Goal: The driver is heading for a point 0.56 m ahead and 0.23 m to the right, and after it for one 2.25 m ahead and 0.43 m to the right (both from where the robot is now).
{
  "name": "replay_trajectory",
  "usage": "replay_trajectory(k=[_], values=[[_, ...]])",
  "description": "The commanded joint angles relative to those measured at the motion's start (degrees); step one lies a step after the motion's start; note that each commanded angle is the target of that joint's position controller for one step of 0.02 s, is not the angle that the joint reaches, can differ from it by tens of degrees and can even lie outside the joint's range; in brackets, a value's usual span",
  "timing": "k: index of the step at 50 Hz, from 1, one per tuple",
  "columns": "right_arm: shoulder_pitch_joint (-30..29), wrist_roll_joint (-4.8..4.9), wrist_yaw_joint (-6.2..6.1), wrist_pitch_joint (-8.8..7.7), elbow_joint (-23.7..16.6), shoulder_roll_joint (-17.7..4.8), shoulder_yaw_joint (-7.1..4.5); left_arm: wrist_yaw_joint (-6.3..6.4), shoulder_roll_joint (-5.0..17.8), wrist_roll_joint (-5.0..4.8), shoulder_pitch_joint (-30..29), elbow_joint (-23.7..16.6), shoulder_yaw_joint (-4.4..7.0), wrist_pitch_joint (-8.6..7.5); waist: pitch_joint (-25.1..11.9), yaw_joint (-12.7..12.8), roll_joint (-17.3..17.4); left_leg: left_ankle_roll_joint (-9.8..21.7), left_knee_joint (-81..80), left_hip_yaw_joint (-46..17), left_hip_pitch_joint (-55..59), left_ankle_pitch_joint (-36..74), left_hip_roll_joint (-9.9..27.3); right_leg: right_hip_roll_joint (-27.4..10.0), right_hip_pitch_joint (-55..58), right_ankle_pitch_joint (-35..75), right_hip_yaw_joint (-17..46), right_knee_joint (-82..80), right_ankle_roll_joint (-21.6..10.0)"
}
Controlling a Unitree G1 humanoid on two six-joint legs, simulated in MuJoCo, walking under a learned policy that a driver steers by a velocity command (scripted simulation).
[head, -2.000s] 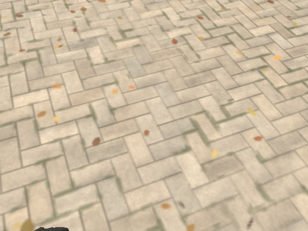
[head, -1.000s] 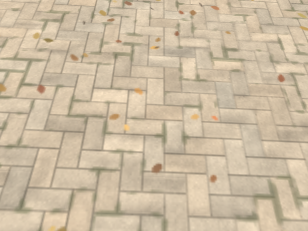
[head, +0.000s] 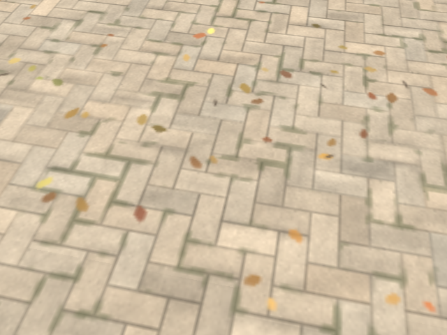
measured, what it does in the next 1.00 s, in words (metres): walks ahead, turning right: right foot, then left foot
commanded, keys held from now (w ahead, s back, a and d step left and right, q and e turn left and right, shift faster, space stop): w+e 0.66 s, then e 0.32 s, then q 0.02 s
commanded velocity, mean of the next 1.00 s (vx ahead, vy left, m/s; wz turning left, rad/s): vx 0.42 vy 0.00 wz -0.54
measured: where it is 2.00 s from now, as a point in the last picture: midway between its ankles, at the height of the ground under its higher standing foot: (262, 291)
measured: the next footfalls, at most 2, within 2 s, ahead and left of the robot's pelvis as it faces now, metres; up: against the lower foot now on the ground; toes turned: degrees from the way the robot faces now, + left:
right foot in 0.12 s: +0.26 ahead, -0.12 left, +0.00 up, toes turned -6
left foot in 0.60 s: +0.57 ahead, +0.03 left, +0.00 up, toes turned -25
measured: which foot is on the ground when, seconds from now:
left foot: down 0.00-0.12, up 0.14-0.58, down 0.60-1.00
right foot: up 0.00-0.10, down 0.12-0.62, up 0.64-1.00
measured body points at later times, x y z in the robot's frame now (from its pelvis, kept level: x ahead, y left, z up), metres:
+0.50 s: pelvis +0.30 -0.04 +0.00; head +0.34 -0.06 +0.45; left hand +0.44 +0.23 -0.10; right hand +0.45 -0.33 -0.08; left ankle +0.52 +0.08 -0.69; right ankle +0.22 -0.11 -0.74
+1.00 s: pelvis +0.53 -0.08 +0.00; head +0.57 -0.11 +0.45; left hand +0.84 +0.02 -0.08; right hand +0.43 -0.36 -0.12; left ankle +0.54 +0.05 -0.74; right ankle +0.57 -0.25 -0.71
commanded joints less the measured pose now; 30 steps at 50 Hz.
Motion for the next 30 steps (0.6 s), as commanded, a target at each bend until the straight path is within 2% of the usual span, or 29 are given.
replay_trajectory(k=[1, 2, 4, 5, 6, 7, 8, 9, 10, 11, 12, 13, 15, 18, 21, 23, 25, 28, 29, 30], values=[[0.6, 0.68, -0.71, 0.36, -1.6, -9.5, -2.67, -1.34, 3.1, 0.09, -7.7, -6.8, 0.34, -1.09, 5.4, -1.1, 4.0, 6.6, -1.2, -1.9, -0.3, 25.2, 18.8, 0.4, -2.1, -2.4, -1.2, -4.0, -1.9], [0.4, 0.78, -0.92, 0.92, -1.4, -9.9, -2.83, -1.72, 3.4, 0.12, -7.9, -7.6, 0.46, -1.11, 4.8, -0.7, 4.4, 6.1, 1.1, -1.2, 1.8, 31.0, 19.2, 1.2, -1.7, -5.4, -2.4, -4.6, -2.7], [-0.4, 0.76, -1.62, 2.0, -1.7, -11.7, -3.28, -1.97, 5.3, 0.17, -5.2, -8.4, 1.4, -0.76, 0.7, 1.5, 7.1, 4.6, 9.6, 0.5, 4.4, 52.7, 18.9, 4.9, 4.4, -12.2, -6.4, -4.1, -4.8], [-0.8, 0.65, -2.02, 2.62, -1.9, -12.3, -3.36, -1.82, 7.2, 0.18, -0.2, -7.8, 2.46, -0.47, -3.0, 4.3, 8.1, 3.7, 17.7, 1.4, 4.3, 61.2, 18.2, 7.2, 11.1, -14.8, -7.8, -3.8, -6.2], [-1.6, 0.8, -2.41, 3.0, -2.2, -12.1, -3.09, -1.2, 10.0, 0.04, 8.5, -6.1, 4.07, -0.32, -7.7, 9.2, 7.1, 1.9, 30.0, 2.9, -0.9, 61.0, 16.2, 9.3, 24.2, -12.2, -7.6, -7.0, -8.4], [0.0, -0.28, -2.71, 2.46, -3.5, -9.8, -1.94, -0.03, 14.9, -0.12, 17.1, -5.0, 5.65, 0.33, -14.3, 12.1, 0.3, -0.3, 48.1, 2.9, -15.2, 41.2, 13.3, 0.7, 42.7, -10.1, 6.4, -7.2, -12.3], [6.9, -1.42, -1.13, 0.75, -5.4, -1.8, 0.62, -0.06, 18.2, -0.57, 15.9, -5.4, 5.97, -0.13, -20.5, 4.9, -12.4, -3.9, 67.2, -4.5, -40.6, -16.3, 0.3, -12.9, 61.8, -22.1, 39.1, -12.4, -23.5], [-0.1, 0.49, -0.1, -1.37, -5.5, -7.2, -0.17, 0.04, 12.9, -0.32, 17.8, -6.2, 4.69, -0.4, -23.2, 10.2, -5.2, -2.6, 71.4, -14.6, -46.6, -16.9, 1.6, -13.3, 63.7, -26.5, 44.5, -18.9, -22.3], [-5.6, 2.43, 0.41, -2.5, -7.6, -9.2, -0.66, 0.25, 11.0, 0.16, 15.4, -6.1, 4.11, -0.63, -14.7, 10.3, -2.4, -1.5, 69.4, -14.2, -49.9, -11.4, 4.3, -11.9, 57.5, -23.1, 35.9, -20.5, -19.6], [-7.6, 1.77, 0.15, -3.16, -8.2, -8.4, -0.3, 0.37, 10.4, 0.03, 11.7, -6.8, 3.87, -0.7, -9.2, 7.9, 3.2, -1.1, 64.3, -13.5, -48.6, -7.0, 6.7, -9.6, 48.6, -17.1, 29.8, -21.0, -18.0], [-8.2, 0.38, -0.2, -3.2, -8.2, -8.6, -0.66, 0.52, 9.1, 0.21, 8.5, -7.6, 3.49, -0.65, -5.7, 5.7, 4.3, -1.7, 59.7, -13.0, -45.8, -4.8, 8.2, -7.8, 41.3, -10.5, 25.5, -21.8, -17.5], [-7.1, -0.06, -0.23, -2.65, -8.1, -8.8, -0.93, 0.77, 8.1, 0.98, 6.8, -8.5, 3.04, -0.68, -4.9, 3.8, 2.6, -2.3, 58.0, -13.4, -42.0, -3.4, 9.2, -6.4, 36.5, -5.9, 23.1, -23.1, -17.5], [-5.1, -0.6, -0.32, -1.4, -7.7, -7.7, -0.82, 1.22, 8.0, 0.78, 5.4, -8.7, 3.03, -0.69, -3.7, 2.1, 1.3, -4.3, 53.6, -12.2, -39.8, -2.5, 9.7, -4.8, 31.1, -1.3, 19.7, -24.9, -17.8], [-9.2, -0.98, -0.64, -0.39, -8.8, -5.5, 0.06, 2.3, 10.0, 0.39, 6.9, -7.7, 3.55, -0.58, -1.3, 2.9, 0.8, -7.0, 43.1, -10.1, -39.0, 4.6, 8.8, -2.2, 25.0, 1.5, 14.3, -25.7, -16.6], [-16.1, -0.62, -0.26, -0.77, -9.9, -3.9, 0.78, 3.02, 10.5, -0.13, 9.0, -6.7, 3.75, 0.17, -1.1, 5.9, -1.1, -7.6, 28.7, -9.4, -34.2, 17.3, 5.9, 1.2, 22.8, -4.4, 11.7, -24.1, -13.0], [-19.3, 0.17, 0.22, -1.17, -10.6, -4.5, 0.61, 3.18, 10.9, -0.26, 11.2, -5.8, 3.88, 0.61, -1.4, 7.4, -1.9, -7.6, 23.7, -9.6, -31.6, 20.9, 4.1, 0.5, 23.7, -8.3, 13.9, -23.1, -12.1], [-20.3, 0.62, 0.62, -1.61, -10.9, -6.0, 0.01, 3.29, 10.4, -0.59, 12.4, -5.3, 3.84, 0.98, -1.6, 7.4, -2.6, -6.7, 20.0, -11.4, -31.1, 19.5, 3.8, -0.9, 27.3, -11.5, 17.7, -20.2, -11.4], [-16.9, 0.91, 0.85, -2.32, -10.1, -8.2, -1.28, 3.42, 10.0, -0.31, 11.2, -5.4, 3.96, 1.39, -1.8, 4.7, -4.7, -3.8, 17.5, -12.2, -26.9, 13.1, 4.0, -2.8, 31.0, -11.7, 22.6, -14.8, -9.7], [-12.4, 0.73, 0.6, -2.57, -8.9, -9.0, -1.98, 3.32, 8.8, -0.15, 10.5, -5.8, 3.61, 1.47, -3.5, 2.1, -4.6, -2.3, 15.2, -11.2, -20.6, 13.1, 4.1, -1.1, 30.3, -10.0, 21.9, -10.9, -8.4], [-5.8, -0.21, 0.19, -2.88, -8.2, -11.1, -2.83, 3.03, 5.7, 0.3, 10.5, -6.5, 2.52, 1.29, -9.4, -1.1, -2.0, 0.7, 15.9, -15.5, -8.7, 11.3, 9.6, 1.9, 26.7, -11.7, 18.8, 0.2, -6.4]])
Keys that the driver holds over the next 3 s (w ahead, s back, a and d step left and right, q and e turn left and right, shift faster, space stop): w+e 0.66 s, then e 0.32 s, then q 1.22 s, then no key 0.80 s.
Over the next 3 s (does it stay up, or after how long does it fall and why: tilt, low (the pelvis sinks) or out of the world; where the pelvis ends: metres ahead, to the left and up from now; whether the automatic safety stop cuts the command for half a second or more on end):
stays up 0.61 -0.09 0.00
